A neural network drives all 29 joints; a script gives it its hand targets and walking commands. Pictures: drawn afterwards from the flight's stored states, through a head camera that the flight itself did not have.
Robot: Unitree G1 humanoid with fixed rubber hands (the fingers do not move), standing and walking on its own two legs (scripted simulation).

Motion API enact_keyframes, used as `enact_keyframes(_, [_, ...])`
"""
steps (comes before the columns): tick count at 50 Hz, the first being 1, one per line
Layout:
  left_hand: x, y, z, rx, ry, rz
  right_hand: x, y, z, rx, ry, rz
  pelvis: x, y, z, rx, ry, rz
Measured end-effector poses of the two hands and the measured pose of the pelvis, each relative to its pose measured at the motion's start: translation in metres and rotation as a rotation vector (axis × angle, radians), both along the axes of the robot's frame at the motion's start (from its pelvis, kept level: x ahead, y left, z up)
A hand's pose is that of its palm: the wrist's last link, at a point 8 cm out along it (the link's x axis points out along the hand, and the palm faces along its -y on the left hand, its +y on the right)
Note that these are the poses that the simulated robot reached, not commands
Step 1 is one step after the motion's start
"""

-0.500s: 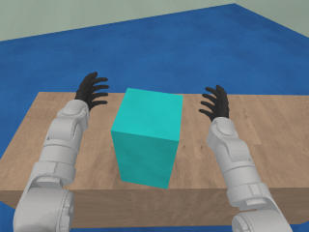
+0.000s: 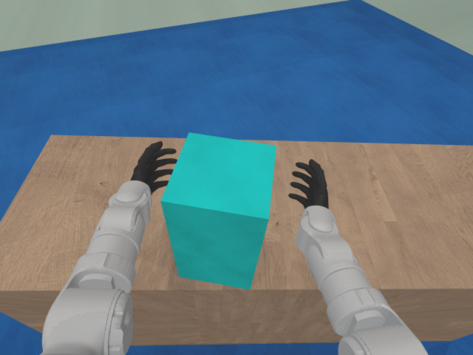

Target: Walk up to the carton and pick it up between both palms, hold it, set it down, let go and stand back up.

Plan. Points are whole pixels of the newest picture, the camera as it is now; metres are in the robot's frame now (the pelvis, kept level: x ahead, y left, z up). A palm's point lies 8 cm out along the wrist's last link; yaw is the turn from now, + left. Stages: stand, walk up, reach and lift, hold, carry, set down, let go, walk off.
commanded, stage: reach and lift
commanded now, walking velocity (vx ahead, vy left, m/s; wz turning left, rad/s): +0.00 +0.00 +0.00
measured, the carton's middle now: (222, 218) +0.41 +0.02 -0.04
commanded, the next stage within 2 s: none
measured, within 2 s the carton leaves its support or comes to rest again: neither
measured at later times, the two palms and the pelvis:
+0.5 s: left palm (149, 208) +0.41 +0.16 +0.00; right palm (297, 232) +0.36 -0.12 -0.01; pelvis -0.03 +0.02 -0.03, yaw +0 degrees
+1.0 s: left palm (157, 204) +0.42 +0.15 +0.01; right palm (289, 228) +0.37 -0.11 -0.01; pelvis -0.02 +0.02 -0.02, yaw +1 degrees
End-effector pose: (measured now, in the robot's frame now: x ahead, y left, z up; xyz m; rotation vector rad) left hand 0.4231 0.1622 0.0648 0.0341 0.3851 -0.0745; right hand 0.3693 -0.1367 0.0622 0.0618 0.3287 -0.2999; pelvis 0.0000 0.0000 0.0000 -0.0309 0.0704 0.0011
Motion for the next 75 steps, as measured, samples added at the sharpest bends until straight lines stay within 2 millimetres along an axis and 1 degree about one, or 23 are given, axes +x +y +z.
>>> enact_keyframes(3, [-0.006, -0.002, -0.022, -0.007, 0.009, 0.016, -0.005, 0.001, -0.018, -0.011, 0.006, -0.011, -0.004, -0.001, -0.003, -0.003, 0.053, 0.003])
enact_keyframes(5, [-0.007, -0.003, -0.03, -0.009, -0.002, 0.027, -0.005, 0.001, -0.026, -0.02, 0.002, -0.014, -0.006, -0.001, -0.005, -0.005, 0.096, 0.004])
enact_keyframes(7, [-0.006, -0.004, -0.033, -0.011, -0.024, 0.037, -0.004, 0.002, -0.03, -0.029, -0.009, -0.009, -0.008, -0.001, -0.008, -0.007, 0.135, 0.005])
enact_keyframes(10, [-0.002, -0.005, -0.032, -0.013, -0.06, 0.042, -0.001, 0.005, -0.031, -0.039, -0.029, 0.007, -0.011, 0.0, -0.012, -0.009, 0.172, 0.008])
enact_keyframes(15, [-0.001, -0.005, -0.031, -0.003, -0.074, 0.024, -0.002, 0.01, -0.035, -0.042, -0.031, 0.027, -0.017, 0.003, -0.016, -0.014, 0.178, 0.016])
enact_keyframes(18, [-0.004, -0.005, -0.038, 0.003, -0.055, 0.012, -0.007, 0.014, -0.043, -0.033, -0.014, 0.025, -0.02, 0.006, -0.019, -0.019, 0.18, 0.017])
enact_keyframes(22, [-0.009, -0.002, -0.053, 0.006, -0.035, 0.018, -0.012, 0.018, -0.058, -0.023, 0.014, 0.024, -0.024, 0.012, -0.024, -0.025, 0.206, 0.012])
enact_keyframes(27, [-0.012, 0.001, -0.065, 0.009, -0.053, 0.04, -0.011, 0.017, -0.07, -0.023, 0.012, 0.03, -0.026, 0.017, -0.029, -0.035, 0.252, 0.005])
enact_keyframes(33, [-0.009, 0.0, -0.064, 0.015, -0.083, 0.035, -0.002, 0.012, -0.066, -0.026, -0.025, 0.024, -0.026, 0.02, -0.032, -0.043, 0.276, 0.005])
enact_keyframes(38, [-0.006, -0.007, -0.059, 0.012, -0.102, 0.014, 0.003, 0.009, -0.061, -0.024, -0.039, 0.028, -0.024, 0.019, -0.033, -0.04, 0.269, 0.005])
enact_keyframes(41, [-0.004, -0.014, -0.056, 0.001, -0.114, -0.003, 0.003, 0.012, -0.062, -0.023, -0.039, 0.036, -0.023, 0.018, -0.032, -0.037, 0.26, 0.006])
enact_keyframes(44, [-0.004, -0.02, -0.055, -0.01, -0.127, -0.009, 0.001, 0.023, -0.066, -0.024, -0.038, 0.054, -0.023, 0.016, -0.031, -0.034, 0.246, 0.011])
enact_keyframes(49, [-0.003, -0.016, -0.059, 0.0, -0.128, -0.017, -0.003, 0.03, -0.069, -0.036, -0.079, -0.003, -0.023, 0.016, -0.025, -0.033, 0.212, 0.023])
enact_keyframes(53, [-0.006, -0.015, -0.06, -0.015, -0.135, -0.005, -0.006, 0.034, -0.07, -0.04, -0.097, -0.029, -0.016, 0.018, -0.021, -0.035, 0.207, 0.02])
enact_keyframes(58, [-0.009, -0.014, -0.06, -0.004, -0.132, -0.002, -0.007, 0.034, -0.069, -0.059, -0.082, -0.008, -0.006, 0.018, -0.014, -0.033, 0.185, 0.021])
enact_keyframes(64, [-0.01, -0.014, -0.06, -0.001, -0.132, 0.004, -0.006, 0.031, -0.067, -0.082, -0.062, 0.021, 0.003, 0.013, -0.008, -0.029, 0.162, 0.029])
enact_keyframes(75, [-0.013, -0.015, -0.061, -0.001, -0.128, 0.013, -0.008, 0.033, -0.067, -0.073, -0.067, 0.001, 0.003, 0.003, -0.005, -0.025, 0.171, 0.052])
